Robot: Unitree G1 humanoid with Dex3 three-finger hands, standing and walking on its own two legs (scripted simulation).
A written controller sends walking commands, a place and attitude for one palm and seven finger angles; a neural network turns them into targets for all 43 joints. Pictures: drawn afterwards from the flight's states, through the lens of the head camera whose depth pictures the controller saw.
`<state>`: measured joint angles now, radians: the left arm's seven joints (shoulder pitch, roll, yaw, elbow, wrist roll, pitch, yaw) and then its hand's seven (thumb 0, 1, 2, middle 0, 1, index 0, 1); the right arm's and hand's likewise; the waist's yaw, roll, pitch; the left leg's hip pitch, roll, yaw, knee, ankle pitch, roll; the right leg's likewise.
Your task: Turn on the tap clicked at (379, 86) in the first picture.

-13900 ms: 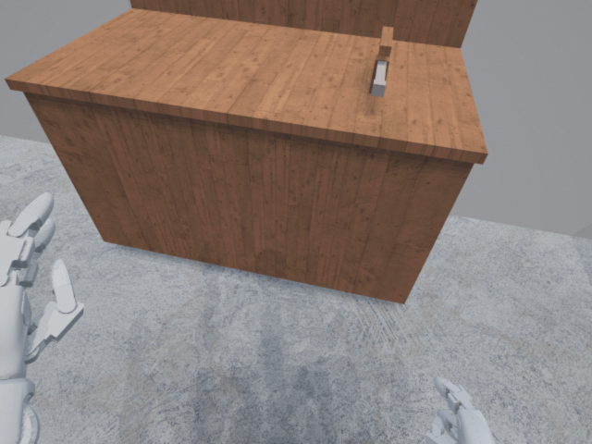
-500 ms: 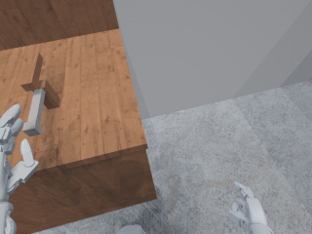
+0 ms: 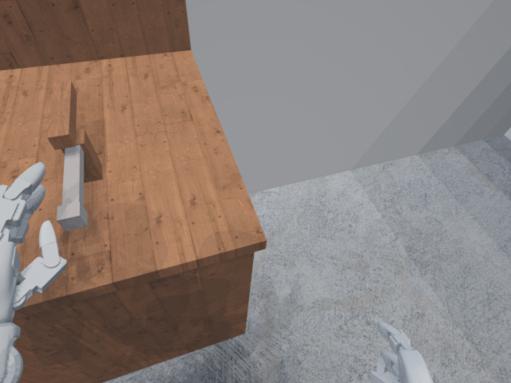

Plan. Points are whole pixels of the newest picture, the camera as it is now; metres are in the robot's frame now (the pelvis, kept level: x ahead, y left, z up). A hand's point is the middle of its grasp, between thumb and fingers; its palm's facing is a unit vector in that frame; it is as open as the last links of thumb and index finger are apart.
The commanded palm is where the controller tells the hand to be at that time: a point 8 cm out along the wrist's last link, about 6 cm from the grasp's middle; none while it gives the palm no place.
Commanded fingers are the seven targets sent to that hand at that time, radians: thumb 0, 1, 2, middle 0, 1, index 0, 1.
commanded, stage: come to a stop and stand still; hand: left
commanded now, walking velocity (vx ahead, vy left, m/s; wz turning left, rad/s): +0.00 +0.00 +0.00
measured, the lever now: (72, 216) +0.30 +0.28 +0.10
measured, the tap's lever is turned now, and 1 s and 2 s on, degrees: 0 0 0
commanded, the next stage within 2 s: look again from close up in 0.32 s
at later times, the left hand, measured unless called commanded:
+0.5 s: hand (28, 259) +0.21 +0.27 +0.16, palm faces +0.43 -0.83 -0.35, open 7.5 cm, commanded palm +0.16 +0.29 +0.18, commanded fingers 0.00 0.90 0.90 -0.20 -0.30 -0.20 -0.30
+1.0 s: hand (15, 217) +0.24 +0.27 +0.20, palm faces +0.49 -0.74 -0.46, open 7.5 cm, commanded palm +0.14 +0.27 +0.18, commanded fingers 0.00 0.90 0.90 -0.20 -0.30 -0.20 -0.30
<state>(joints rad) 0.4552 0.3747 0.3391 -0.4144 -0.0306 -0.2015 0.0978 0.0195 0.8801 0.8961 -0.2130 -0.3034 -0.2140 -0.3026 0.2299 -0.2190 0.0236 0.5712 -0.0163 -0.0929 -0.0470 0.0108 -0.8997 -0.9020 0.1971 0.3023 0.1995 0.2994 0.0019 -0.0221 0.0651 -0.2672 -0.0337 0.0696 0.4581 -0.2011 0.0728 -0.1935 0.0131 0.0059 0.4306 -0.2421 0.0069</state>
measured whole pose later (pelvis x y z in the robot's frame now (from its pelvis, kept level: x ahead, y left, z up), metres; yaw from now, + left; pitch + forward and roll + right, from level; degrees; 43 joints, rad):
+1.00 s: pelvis +0.00 -0.02 +0.00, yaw +3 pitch +0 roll -1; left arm 0.18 0.51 0.41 -0.30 -0.02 -0.25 0.11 0.02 0.88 0.90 -0.21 -0.30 -0.21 -0.30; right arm 0.22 -0.22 0.05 0.55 0.00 -0.09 -0.06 0.01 -0.90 -0.90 0.20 0.30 0.20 0.30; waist 0.05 0.00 0.06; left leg -0.29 -0.04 0.02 0.48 -0.20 0.05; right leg -0.21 0.01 -0.05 0.48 -0.27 -0.01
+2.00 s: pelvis +0.00 +0.01 +0.00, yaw +1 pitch +0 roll -2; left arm 0.45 0.39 0.36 -0.49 -0.05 -0.17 0.10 0.02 0.88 0.90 -0.21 -0.30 -0.21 -0.30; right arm 0.18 -0.20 0.03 0.56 0.01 -0.06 -0.03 0.01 -0.90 -0.90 0.20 0.30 0.20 0.30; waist 0.02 0.00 0.04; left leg -0.27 -0.04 0.05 0.49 -0.22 0.09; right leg -0.16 0.01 -0.01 0.40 -0.24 0.02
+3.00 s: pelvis -0.05 -0.06 -0.01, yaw +0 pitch +1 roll -2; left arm 0.53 0.40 0.35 -0.58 -0.10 -0.22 0.08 0.02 0.88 0.90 -0.21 -0.30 -0.21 -0.30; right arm 0.19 -0.21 -0.01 0.55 0.01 -0.08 -0.06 0.01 -0.90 -0.90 0.20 0.30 0.20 0.30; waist 0.01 0.03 0.07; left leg -0.41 0.06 0.00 0.56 -0.22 -0.01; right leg -0.30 0.11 -0.05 0.45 -0.17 -0.08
